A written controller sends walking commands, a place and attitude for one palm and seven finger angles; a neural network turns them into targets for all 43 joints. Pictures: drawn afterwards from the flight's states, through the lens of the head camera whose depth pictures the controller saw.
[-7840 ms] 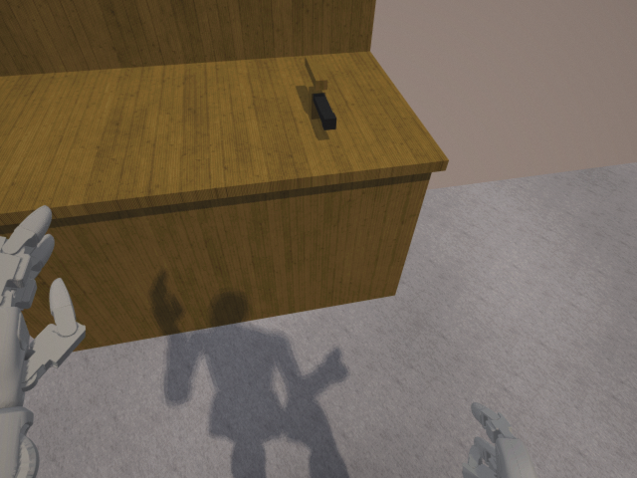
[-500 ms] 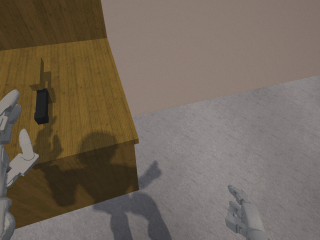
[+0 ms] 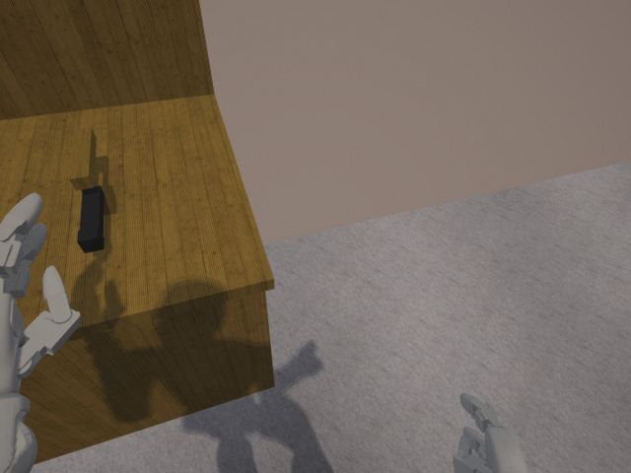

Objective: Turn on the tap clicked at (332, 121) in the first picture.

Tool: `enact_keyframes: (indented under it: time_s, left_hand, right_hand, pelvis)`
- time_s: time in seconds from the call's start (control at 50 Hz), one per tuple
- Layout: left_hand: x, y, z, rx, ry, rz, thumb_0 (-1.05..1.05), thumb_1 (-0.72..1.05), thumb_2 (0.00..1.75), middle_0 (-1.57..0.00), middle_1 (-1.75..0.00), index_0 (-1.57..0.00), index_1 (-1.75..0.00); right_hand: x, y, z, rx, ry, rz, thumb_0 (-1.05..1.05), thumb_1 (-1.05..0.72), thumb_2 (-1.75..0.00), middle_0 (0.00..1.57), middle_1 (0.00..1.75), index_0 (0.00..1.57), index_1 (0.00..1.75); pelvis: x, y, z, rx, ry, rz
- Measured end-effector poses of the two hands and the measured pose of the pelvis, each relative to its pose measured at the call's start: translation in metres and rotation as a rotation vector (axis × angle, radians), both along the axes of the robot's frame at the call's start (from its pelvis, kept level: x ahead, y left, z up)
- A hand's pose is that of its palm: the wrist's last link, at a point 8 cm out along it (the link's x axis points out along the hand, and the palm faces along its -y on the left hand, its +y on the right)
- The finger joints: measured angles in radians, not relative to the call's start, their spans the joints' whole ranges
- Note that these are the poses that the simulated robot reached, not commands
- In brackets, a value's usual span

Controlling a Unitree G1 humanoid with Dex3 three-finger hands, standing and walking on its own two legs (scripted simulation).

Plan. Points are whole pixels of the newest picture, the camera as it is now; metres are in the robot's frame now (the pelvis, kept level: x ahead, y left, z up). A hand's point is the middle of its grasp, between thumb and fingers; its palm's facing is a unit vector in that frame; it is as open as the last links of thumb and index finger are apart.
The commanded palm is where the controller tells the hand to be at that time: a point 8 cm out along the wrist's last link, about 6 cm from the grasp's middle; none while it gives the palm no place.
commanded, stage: shuffle to correct the standing spot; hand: left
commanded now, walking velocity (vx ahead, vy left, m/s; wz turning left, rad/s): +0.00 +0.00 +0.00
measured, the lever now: (91, 240) +0.42 +0.39 +0.00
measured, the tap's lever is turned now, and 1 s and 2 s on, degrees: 0 0 0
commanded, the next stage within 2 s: come to a stop and stand still in 0.60 s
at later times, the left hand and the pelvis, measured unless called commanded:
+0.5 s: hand (77, 287) +0.25 +0.26 +0.15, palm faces +0.45 -0.82 -0.35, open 7.5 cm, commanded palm +0.19 +0.29 +0.17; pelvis +0.04 +0.01 -0.02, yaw +2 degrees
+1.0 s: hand (95, 228) +0.31 +0.26 +0.17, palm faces +0.42 -0.79 -0.44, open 7.5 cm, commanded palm +0.25 +0.31 +0.17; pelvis +0.11 +0.02 -0.02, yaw +4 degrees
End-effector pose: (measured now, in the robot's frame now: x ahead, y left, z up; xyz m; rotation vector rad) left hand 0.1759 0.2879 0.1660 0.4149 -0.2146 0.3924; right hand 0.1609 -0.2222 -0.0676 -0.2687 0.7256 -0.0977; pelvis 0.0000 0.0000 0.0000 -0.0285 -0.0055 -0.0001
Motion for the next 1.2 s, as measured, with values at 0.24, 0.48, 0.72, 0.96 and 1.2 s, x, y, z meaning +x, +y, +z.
enact_keyframes:
  time_s: [0.24,0.48,0.72,0.96,1.2]
  left_hand:
    - [-0.005,-0.002,-0.001,0.010,-0.006,0.007,0.02,0.89,0.90,-0.21,-0.30,-0.21,-0.30]
    - [0.024,0.009,-0.001,0.035,-0.066,0.024,0.02,0.89,0.90,-0.21,-0.30,-0.20,-0.30]
    - [0.054,0.019,0.000,0.084,-0.123,-0.004,0.02,0.89,0.90,-0.21,-0.30,-0.21,-0.30]
    - [0.095,0.011,0.019,0.143,-0.045,-0.030,0.02,0.89,0.90,-0.21,-0.30,-0.21,-0.30]
    - [0.088,0.026,0.012,0.008,-0.088,0.063,0.02,0.89,0.90,-0.21,-0.30,-0.21,-0.30]
  right_hand:
    - [-0.003,-0.009,-0.005,-0.003,-0.009,-0.022,0.02,-0.91,-0.89,0.20,0.30,0.20,0.30]
    - [0.033,-0.005,-0.020,0.000,-0.012,-0.026,0.02,-0.91,-0.89,0.20,0.30,0.20,0.30]
    - [0.079,0.016,-0.033,0.023,0.011,-0.002,0.02,-0.91,-0.89,0.20,0.30,0.20,0.30]
    - [0.107,0.032,-0.034,0.084,0.030,0.027,0.02,-0.91,-0.89,0.20,0.30,0.20,0.30]
    - [0.142,0.029,-0.011,-0.007,-0.024,0.034,0.02,-0.91,-0.89,0.20,0.30,0.20,0.30]
  pelvis:
    - [0.003,-0.002,-0.004,-0.005,0.003,0.014]
    - [0.035,0.007,-0.018,0.001,0.011,0.031]
    - [0.067,0.020,-0.032,0.012,0.014,0.026]
    - [0.107,0.017,-0.019,0.011,-0.025,0.077]
    - [0.114,0.030,-0.012,0.022,-0.050,0.057]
